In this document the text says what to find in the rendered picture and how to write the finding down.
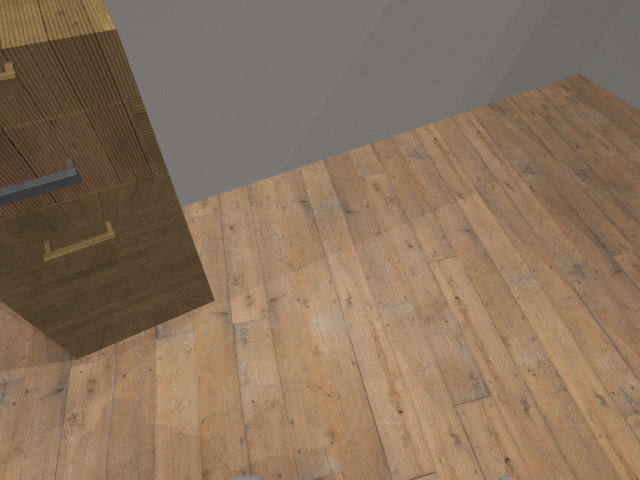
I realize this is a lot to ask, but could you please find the cabinet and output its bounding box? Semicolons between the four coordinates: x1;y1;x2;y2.
0;0;215;359

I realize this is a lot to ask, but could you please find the handle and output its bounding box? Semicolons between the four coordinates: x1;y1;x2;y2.
0;158;82;206
43;231;119;266
0;70;24;95

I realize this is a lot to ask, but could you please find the drawer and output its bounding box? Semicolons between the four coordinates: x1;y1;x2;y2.
0;99;155;220

